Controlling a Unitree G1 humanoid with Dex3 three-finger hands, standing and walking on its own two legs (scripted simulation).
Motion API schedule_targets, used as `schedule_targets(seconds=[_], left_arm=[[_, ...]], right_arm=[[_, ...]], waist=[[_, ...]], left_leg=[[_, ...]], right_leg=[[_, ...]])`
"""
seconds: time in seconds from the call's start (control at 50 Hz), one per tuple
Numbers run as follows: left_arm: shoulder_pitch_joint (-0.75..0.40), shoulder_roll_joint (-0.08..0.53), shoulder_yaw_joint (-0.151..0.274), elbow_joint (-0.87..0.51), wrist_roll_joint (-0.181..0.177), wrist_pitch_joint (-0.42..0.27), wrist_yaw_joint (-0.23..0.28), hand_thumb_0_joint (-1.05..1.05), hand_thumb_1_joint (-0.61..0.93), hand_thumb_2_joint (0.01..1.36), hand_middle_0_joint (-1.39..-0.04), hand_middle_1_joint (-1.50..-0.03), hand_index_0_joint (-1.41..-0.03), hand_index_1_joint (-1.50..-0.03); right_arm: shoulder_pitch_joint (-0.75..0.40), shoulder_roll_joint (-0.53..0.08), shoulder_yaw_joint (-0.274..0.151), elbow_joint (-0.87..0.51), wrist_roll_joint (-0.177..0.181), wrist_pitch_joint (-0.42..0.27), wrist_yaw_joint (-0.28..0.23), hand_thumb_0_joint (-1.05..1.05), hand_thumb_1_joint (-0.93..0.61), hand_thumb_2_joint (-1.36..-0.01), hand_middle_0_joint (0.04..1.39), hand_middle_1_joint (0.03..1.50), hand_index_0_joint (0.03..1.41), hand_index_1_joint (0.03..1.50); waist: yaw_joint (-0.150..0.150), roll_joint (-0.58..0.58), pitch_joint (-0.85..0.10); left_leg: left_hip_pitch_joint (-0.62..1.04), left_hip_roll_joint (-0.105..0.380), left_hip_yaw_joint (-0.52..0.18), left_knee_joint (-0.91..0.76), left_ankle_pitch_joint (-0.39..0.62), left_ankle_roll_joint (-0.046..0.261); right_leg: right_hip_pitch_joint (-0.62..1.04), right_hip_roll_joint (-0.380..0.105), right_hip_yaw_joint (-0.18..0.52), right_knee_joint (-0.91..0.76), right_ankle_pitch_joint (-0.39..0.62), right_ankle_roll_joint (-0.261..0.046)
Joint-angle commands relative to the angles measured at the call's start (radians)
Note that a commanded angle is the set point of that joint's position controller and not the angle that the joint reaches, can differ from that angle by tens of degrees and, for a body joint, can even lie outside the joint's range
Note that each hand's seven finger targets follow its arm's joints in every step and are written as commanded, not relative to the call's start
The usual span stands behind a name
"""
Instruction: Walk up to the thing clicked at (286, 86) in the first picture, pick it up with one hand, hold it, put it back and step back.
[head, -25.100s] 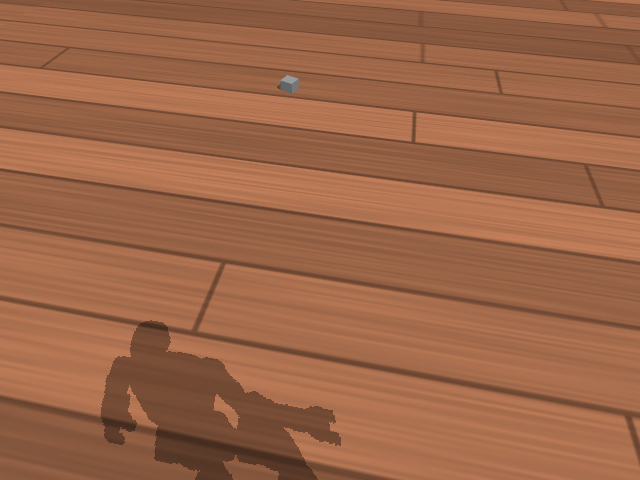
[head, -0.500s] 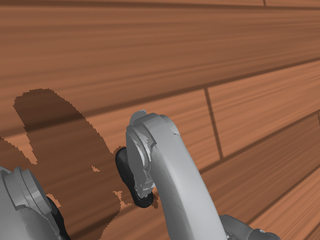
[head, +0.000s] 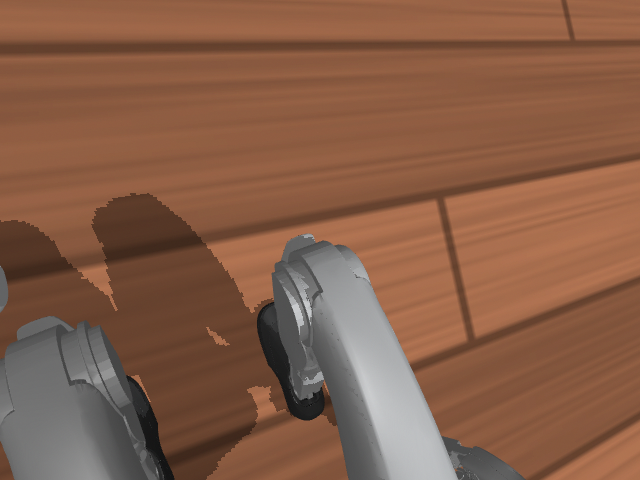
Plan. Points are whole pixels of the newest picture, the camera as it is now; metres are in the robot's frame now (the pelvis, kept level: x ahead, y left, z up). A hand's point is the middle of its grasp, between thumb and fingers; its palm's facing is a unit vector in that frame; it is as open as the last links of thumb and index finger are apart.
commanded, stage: settle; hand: left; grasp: from above
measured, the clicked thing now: out of the picture +0.48 +0.29 -0.22
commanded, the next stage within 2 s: lift in 0.10 s
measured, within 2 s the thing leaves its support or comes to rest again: neither
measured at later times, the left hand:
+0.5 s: hand out of the picture +0.45 +0.29 -0.14, palm faces -0.07 -0.44 -0.90, open 11.1 cm
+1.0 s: hand out of the picture +0.40 +0.29 +0.02, palm faces -0.07 -0.42 -0.90, open 11.1 cm
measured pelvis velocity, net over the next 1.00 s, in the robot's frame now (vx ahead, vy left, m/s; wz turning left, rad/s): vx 0.01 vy -0.01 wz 0.13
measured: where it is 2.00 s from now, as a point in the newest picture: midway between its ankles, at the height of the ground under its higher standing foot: (226, 420)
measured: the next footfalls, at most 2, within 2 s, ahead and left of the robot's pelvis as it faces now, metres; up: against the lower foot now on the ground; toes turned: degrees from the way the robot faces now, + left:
none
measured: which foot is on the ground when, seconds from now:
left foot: down 0.00-1.00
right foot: down 0.00-1.00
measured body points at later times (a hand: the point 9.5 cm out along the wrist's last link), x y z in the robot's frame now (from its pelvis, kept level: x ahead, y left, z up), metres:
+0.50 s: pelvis +0.00 +0.00 +0.02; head +0.26 +0.04 +0.38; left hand +0.46 +0.31 -0.09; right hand +0.00 -0.27 -0.08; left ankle +0.07 +0.14 -0.30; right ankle +0.12 -0.12 -0.30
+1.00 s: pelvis +0.01 -0.01 +0.11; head +0.17 +0.00 +0.53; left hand +0.40 +0.30 +0.08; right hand +0.10 -0.28 -0.03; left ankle +0.07 +0.14 -0.30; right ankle +0.12 -0.12 -0.30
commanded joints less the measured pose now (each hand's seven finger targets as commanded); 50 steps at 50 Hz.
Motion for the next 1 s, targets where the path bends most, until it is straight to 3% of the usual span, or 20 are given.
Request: schedule_targets(seconds=[0.0,0.02,0.06,0.08,0.14,0.28,0.32,0.34,0.44,0.5,0.54,0.56,0.6,0.66,0.72,0.8,0.88,0.9,0.92,0.98], left_arm=[[-0.355,0.18,-0.029,-0.115,0.053,-0.015,0.039,0.0,0.681,0.947,-1.058,-0.729,-1.037,-0.754],[-0.342,0.199,-0.006,-0.092,0.057,-0.017,0.04,0.0,0.647,0.967,-1.049,-0.716,-1.02,-0.749],[-0.353,0.189,-0.013,-0.111,0.063,-0.02,0.033,0.0,0.676,0.943,-1.055,-0.813,-1.048,-0.822],[-0.347,0.193,-0.005,-0.101,0.064,-0.019,0.028,0.0,0.6,0.934,-0.975,-0.787,-0.968,-0.787],[-0.334,0.212,0.016,-0.099,0.077,-0.015,0.025,0.0,0.577,0.938,-0.984,-0.725,-0.966,-0.748],[-0.331,0.172,0.027,-0.137,0.072,0.004,0.009,0.0,0.675,0.946,-1.029,-0.842,-1.031,-0.842],[-0.286,0.168,0.026,-0.115,0.082,0.017,-0.004,0.0,0.678,0.981,-1.044,-0.846,-1.038,-0.854],[-0.329,0.164,0.013,-0.177,0.086,0.015,-0.014,0.0,0.68,0.981,-1.041,-0.845,-1.036,-0.852],[-0.289,0.127,0.019,-0.227,0.096,0.036,-0.045,0.0,0.646,0.931,-1.012,-0.826,-1.012,-0.827],[-0.286,0.058,-0.008,-0.245,0.095,0.038,-0.068,0.0,0.606,0.945,-0.983,-0.829,-0.981,-0.833],[-0.31,0.061,-0.02,-0.307,0.09,0.035,-0.087,0.0,0.611,0.965,-0.987,-0.843,-0.982,-0.849],[-0.247,0.047,-0.01,-0.261,0.093,0.044,-0.09,0.0,0.629,0.95,-0.994,-0.838,-0.993,-0.841],[-0.243,0.005,-0.038,-0.305,0.097,0.059,-0.104,0.0,0.629,0.966,-1.008,-0.813,-1.0,-0.824],[-0.209,-0.065,-0.067,-0.305,0.073,0.074,-0.127,0.0,0.635,0.954,-1.005,-0.815,-0.998,-0.824],[-0.234,-0.074,-0.076,-0.393,0.047,0.081,-0.138,0.0,0.675,0.964,-1.026,-0.828,-1.024,-0.832],[-0.158,-0.088,-0.094,-0.367,0.046,0.119,-0.152,0.0,0.674,0.952,-1.024,-0.809,-1.02,-0.816],[-0.137,-0.152,-0.131,-0.42,0.026,0.152,-0.169,0.0,0.65,0.946,-1.002,-0.811,-0.999,-0.818],[-0.147,-0.118,-0.119,-0.47,0.029,0.156,-0.168,0.0,0.626,0.973,-0.99,-0.833,-0.984,-0.842],[-0.115,-0.165,-0.142,-0.449,0.023,0.175,-0.174,0.0,0.629,0.984,-0.999,-0.824,-0.989,-0.838],[-0.101,-0.158,-0.157,-0.527,0.033,0.202,-0.184,0.0,0.576,0.967,-0.952,-0.82,-0.941,-0.833]], right_arm=[[0.249,-0.279,-0.074,0.062,-0.006,0.003,-0.011,0.0,-0.878,-0.891,0.2,0.299,0.2,0.299],[0.234,-0.29,-0.079,0.043,-0.003,0.001,-0.016,0.0,-0.878,-0.891,0.2,0.299,0.2,0.299],[0.251,-0.266,-0.08,0.081,-0.012,0.005,-0.019,0.0,-0.907,-0.903,0.199,0.299,0.199,0.299],[0.262,-0.264,-0.084,0.082,-0.009,0.003,-0.024,0.0,-0.862,-0.883,0.201,0.299,0.2,0.299],[0.253,-0.273,-0.1,0.057,-0.006,0.002,-0.031,0.0,-0.874,-0.889,0.201,0.299,0.2,0.299],[0.266,-0.248,-0.127,0.095,-0.013,0.011,-0.037,0.0,-0.899,-0.897,0.2,0.299,0.2,0.299],[0.263,-0.258,-0.148,0.08,0.0,0.013,-0.043,0.0,-0.899,-0.898,0.2,0.299,0.2,0.299],[0.266,-0.219,-0.13,0.103,-0.001,0.017,-0.042,0.0,-0.896,-0.896,0.2,0.299,0.2,0.299],[0.274,-0.234,-0.191,0.082,0.025,0.038,-0.061,0.0,-0.898,-0.896,0.2,0.299,0.2,0.299],[0.272,-0.204,-0.215,0.105,0.032,0.049,-0.08,0.0,-0.899,-0.896,0.2,0.299,0.2,0.299],[0.26,-0.168,-0.208,0.115,0.04,0.054,-0.095,0.0,-0.9,-0.897,0.2,0.299,0.2,0.299],[0.267,-0.205,-0.243,0.104,0.048,0.058,-0.103,0.0,-0.897,-0.895,0.2,0.299,0.2,0.299],[0.262,-0.192,-0.256,0.102,0.062,0.067,-0.117,0.0,-0.894,-0.895,0.2,0.299,0.2,0.299],[0.257,-0.181,-0.275,0.104,0.071,0.076,-0.147,0.0,-0.895,-0.895,0.201,0.299,0.2,0.299],[0.255,-0.145,-0.256,0.086,0.081,0.081,-0.173,0.0,-0.889,-0.893,0.201,0.299,0.2,0.299],[0.229,-0.161,-0.264,0.06,0.094,0.089,-0.216,0.0,-0.887,-0.893,0.201,0.299,0.2,0.299],[0.205,-0.138,-0.253,0.039,0.108,0.088,-0.259,0.0,-0.887,-0.893,0.201,0.299,0.2,0.299],[0.204,-0.142,-0.251,0.032,0.114,0.088,-0.272,0.0,-0.885,-0.893,0.201,0.299,0.2,0.299],[0.193,-0.132,-0.249,0.024,0.116,0.088,-0.282,0.0,-0.887,-0.894,0.201,0.299,0.2,0.299],[0.165,-0.131,-0.246,0.005,0.131,0.084,-0.31,0.0,-0.887,-0.894,0.201,0.299,0.2,0.299]], waist=[[-0.068,0.37,-0.729],[-0.063,0.371,-0.74],[-0.055,0.38,-0.747],[-0.047,0.381,-0.759],[-0.038,0.383,-0.8],[-0.023,0.404,-0.822],[-0.003,0.391,-0.844],[0.005,0.393,-0.858],[0.051,0.415,-0.972],[0.05,0.376,-0.951],[0.075,0.355,-0.981],[0.086,0.346,-1.01],[0.109,0.349,-1.045],[0.099,0.273,-0.996],[0.124,0.241,-1.023],[0.139,0.189,-1.0],[0.146,0.146,-0.986],[0.163,0.14,-1.004],[0.155,0.124,-0.995],[0.179,0.153,-0.994]], left_leg=[[0.421,0.012,0.103,-0.253,0.131,0.054],[0.435,0.014,0.101,-0.264,0.137,0.052],[0.444,0.015,0.105,-0.268,0.147,0.051],[0.446,0.016,0.111,-0.269,0.149,0.051],[0.462,0.019,0.116,-0.272,0.169,0.053],[0.491,0.017,0.129,-0.299,0.206,0.052],[0.479,0.017,0.139,-0.3,0.192,0.054],[0.477,0.015,0.143,-0.3,0.188,0.054],[0.535,0.015,0.17,-0.32,0.235,0.044],[0.513,0.008,0.18,-0.345,0.19,0.049],[0.517,0.003,0.194,-0.354,0.178,0.051],[0.542,0.005,0.196,-0.369,0.186,0.047],[0.592,0.004,0.195,-0.402,0.179,0.043],[0.577,-0.002,0.2,-0.435,0.149,0.049],[0.604,-0.004,0.21,-0.467,0.144,0.05],[0.644,-0.005,0.2,-0.535,0.12,0.047],[0.665,-0.007,0.219,-0.589,0.118,0.05],[0.679,-0.004,0.219,-0.603,0.127,0.048],[0.708,-0.004,0.218,-0.629,0.13,0.047],[0.79,-0.002,0.215,-0.708,0.124,0.042]], right_leg=[[0.43,0.035,-0.068,-0.251,0.209,-0.018],[0.431,0.034,-0.071,-0.252,0.214,-0.018],[0.432,0.032,-0.075,-0.248,0.22,-0.018],[0.435,0.038,-0.067,-0.256,0.215,-0.019],[0.445,0.038,-0.058,-0.266,0.23,-0.019],[0.448,0.028,-0.06,-0.258,0.268,-0.02],[0.451,0.034,-0.046,-0.274,0.245,-0.021],[0.447,0.031,-0.044,-0.271,0.238,-0.022],[0.456,0.034,-0.025,-0.273,0.272,-0.033],[0.433,0.027,-0.011,-0.297,0.219,-0.034],[0.45,0.028,0.004,-0.321,0.19,-0.038],[0.451,0.026,0.006,-0.324,0.196,-0.039],[0.427,0.024,0.011,-0.334,0.185,-0.047],[0.42,0.018,0.029,-0.386,0.142,-0.045],[0.474,0.02,0.047,-0.435,0.118,-0.043],[0.504,0.016,0.058,-0.494,0.082,-0.041],[0.598,0.016,0.087,-0.581,0.062,-0.036],[0.639,0.017,0.095,-0.598,0.063,-0.033],[0.657,0.016,0.098,-0.626,0.068,-0.034],[0.699,0.016,0.102,-0.686,0.057,-0.038]])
